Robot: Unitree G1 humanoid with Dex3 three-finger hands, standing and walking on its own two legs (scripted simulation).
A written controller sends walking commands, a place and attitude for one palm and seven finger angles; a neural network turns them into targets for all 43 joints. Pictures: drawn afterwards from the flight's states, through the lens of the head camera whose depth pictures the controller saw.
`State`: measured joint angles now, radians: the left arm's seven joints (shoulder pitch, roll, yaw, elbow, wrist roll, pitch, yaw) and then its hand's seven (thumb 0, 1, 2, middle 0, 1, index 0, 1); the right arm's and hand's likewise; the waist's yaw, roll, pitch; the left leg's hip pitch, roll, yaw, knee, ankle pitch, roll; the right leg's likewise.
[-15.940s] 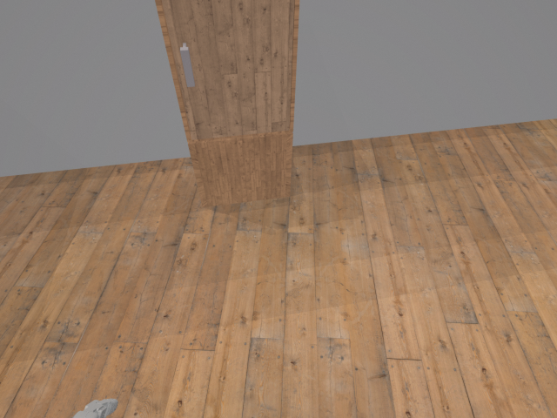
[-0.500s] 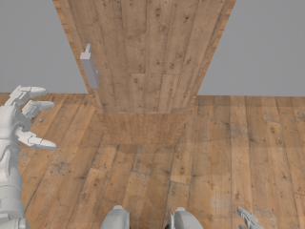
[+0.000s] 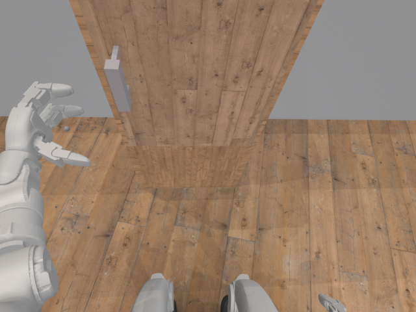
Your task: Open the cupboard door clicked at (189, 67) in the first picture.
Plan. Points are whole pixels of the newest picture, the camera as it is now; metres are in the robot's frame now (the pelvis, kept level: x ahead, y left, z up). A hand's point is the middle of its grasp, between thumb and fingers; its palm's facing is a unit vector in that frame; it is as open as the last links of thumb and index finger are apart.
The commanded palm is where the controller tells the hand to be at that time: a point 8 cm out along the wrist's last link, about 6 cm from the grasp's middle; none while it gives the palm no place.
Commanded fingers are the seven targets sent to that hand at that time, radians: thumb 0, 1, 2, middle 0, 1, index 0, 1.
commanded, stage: move the hooked fingers beside the handle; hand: left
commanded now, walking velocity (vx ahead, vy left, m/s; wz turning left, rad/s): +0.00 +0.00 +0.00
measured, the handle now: (120, 79) +0.56 +0.18 +0.05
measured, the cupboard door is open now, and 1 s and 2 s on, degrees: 0 0 0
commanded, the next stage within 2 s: slide the fingers in behind the handle in 1.40 s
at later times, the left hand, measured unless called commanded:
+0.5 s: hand (81, 100) +0.50 +0.25 +0.06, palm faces +0.05 -1.00 -0.02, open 13.9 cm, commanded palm +0.48 +0.29 +0.06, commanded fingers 0.00 -0.50 0.30 -0.30 -1.20 -0.30 -1.20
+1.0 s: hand (75, 99) +0.50 +0.26 +0.06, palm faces +0.03 -1.00 -0.01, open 13.9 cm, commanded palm +0.49 +0.29 +0.05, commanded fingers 0.00 -0.50 0.30 -0.30 -1.20 -0.30 -1.20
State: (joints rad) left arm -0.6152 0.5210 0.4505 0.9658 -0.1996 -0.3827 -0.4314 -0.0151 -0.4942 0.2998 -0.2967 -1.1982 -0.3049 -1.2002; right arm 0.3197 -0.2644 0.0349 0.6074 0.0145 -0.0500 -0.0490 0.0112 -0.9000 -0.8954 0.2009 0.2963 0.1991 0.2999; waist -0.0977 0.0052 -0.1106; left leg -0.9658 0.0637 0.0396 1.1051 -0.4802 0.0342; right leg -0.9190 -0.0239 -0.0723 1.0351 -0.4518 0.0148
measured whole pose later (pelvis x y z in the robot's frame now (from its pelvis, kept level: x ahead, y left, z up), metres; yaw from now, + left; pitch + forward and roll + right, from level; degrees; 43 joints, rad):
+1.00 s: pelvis +0.00 +0.00 -0.01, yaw -1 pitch +24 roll -5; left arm -0.86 0.67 0.50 1.15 -0.13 -0.37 -0.42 -0.02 -0.49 0.30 -0.30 -1.20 -0.30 -1.20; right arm 0.38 -0.27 0.05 0.62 0.00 0.07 -0.02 0.01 -0.90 -0.90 0.20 0.30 0.20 0.30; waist -0.17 0.02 -0.10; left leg -1.09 0.09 0.02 1.16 -0.50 0.03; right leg -1.03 0.00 -0.08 1.06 -0.45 0.01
